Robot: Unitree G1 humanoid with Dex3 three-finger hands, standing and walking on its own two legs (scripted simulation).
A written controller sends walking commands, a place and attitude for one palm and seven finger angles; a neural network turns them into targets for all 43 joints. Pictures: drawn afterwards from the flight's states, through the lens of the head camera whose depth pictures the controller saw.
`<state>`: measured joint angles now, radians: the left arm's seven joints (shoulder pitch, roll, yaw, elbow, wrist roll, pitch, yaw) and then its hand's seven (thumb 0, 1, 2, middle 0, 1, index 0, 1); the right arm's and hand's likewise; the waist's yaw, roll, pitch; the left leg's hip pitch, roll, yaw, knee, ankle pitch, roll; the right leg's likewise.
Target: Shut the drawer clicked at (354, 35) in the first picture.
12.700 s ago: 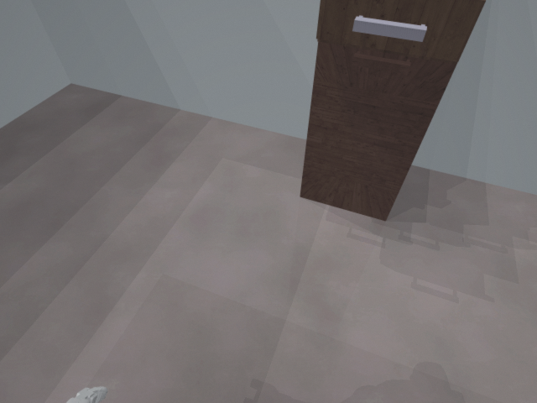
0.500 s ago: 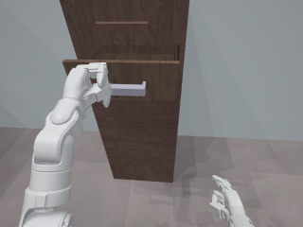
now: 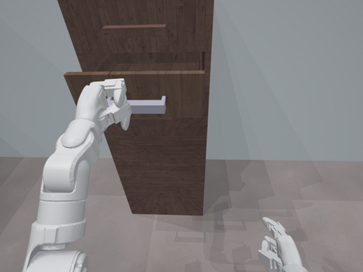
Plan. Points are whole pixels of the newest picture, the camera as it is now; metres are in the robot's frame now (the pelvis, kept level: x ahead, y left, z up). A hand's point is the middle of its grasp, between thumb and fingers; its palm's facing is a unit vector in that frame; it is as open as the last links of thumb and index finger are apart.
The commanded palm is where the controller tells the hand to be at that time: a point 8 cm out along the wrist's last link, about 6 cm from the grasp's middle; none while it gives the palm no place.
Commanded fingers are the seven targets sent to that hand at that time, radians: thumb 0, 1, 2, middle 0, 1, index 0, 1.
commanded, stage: bring the fist close to the handle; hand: left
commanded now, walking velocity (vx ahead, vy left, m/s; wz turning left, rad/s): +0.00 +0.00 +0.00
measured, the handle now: (135, 102) +0.51 +0.19 +0.15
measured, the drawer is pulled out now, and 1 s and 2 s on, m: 0.15 0.15 0.12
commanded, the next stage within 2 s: push the drawer shut in 1.34 s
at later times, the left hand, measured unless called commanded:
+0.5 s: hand (134, 116) +0.38 +0.15 +0.19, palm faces +0.07 -1.00 -0.01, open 3.3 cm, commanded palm +0.35 +0.20 +0.19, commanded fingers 0.00 0.90 0.90 -1.40 -1.60 -1.40 -1.60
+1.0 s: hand (145, 122) +0.42 +0.14 +0.15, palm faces +0.07 -1.00 -0.01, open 3.3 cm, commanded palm +0.39 +0.20 +0.15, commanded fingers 0.00 0.90 0.90 -1.40 -1.60 -1.40 -1.60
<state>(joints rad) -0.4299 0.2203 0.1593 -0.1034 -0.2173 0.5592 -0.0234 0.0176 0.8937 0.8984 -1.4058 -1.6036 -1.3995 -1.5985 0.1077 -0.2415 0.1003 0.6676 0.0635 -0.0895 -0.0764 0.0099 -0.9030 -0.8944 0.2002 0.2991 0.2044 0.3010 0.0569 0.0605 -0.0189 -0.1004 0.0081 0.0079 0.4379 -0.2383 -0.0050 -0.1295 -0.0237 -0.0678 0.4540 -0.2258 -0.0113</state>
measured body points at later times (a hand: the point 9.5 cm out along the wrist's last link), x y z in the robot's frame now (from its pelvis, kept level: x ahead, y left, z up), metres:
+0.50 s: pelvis +0.02 +0.01 +0.00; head -0.01 -0.01 +0.45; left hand +0.37 +0.21 +0.20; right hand +0.20 -0.21 -0.08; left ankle +0.01 +0.13 -0.74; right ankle +0.02 -0.11 -0.74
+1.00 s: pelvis +0.01 +0.01 +0.00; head +0.02 +0.00 +0.45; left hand +0.41 +0.20 +0.15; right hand +0.15 -0.23 -0.10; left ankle +0.01 +0.13 -0.74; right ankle +0.02 -0.11 -0.74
